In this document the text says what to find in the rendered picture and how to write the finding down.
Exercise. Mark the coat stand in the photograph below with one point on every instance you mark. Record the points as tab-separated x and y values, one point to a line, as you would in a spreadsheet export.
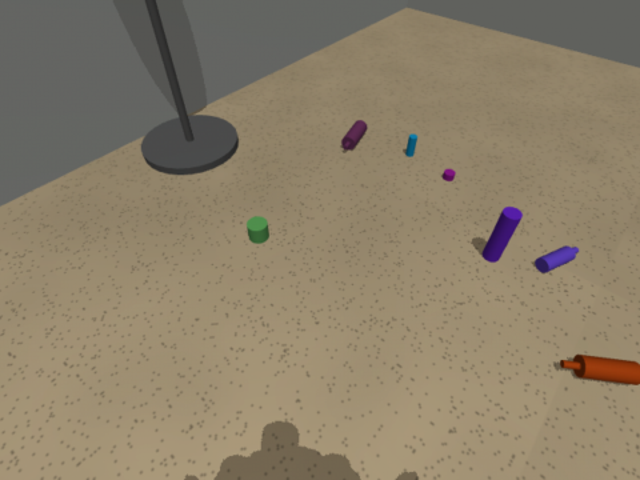
188	144

